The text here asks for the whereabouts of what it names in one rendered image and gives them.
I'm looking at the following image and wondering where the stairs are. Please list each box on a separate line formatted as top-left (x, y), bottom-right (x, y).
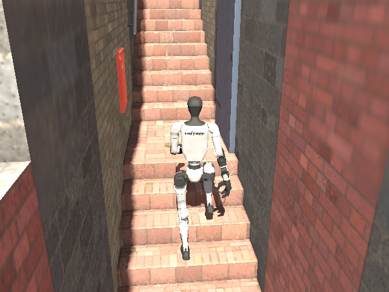
top-left (131, 0), bottom-right (216, 121)
top-left (117, 161), bottom-right (261, 292)

